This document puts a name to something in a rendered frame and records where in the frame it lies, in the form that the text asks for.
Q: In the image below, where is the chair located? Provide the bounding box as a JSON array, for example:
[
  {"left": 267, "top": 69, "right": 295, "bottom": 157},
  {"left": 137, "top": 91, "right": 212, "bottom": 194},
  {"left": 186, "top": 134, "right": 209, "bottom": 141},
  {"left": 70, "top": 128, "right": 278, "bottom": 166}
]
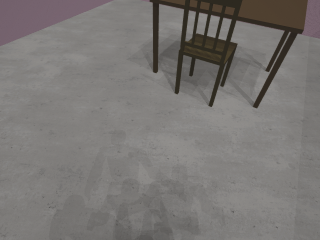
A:
[{"left": 175, "top": 0, "right": 243, "bottom": 107}]

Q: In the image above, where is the table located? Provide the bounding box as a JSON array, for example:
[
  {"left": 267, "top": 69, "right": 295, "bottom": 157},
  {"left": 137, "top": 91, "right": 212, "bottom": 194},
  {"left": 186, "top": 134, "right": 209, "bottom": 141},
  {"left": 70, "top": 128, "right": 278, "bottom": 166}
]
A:
[{"left": 149, "top": 0, "right": 308, "bottom": 108}]

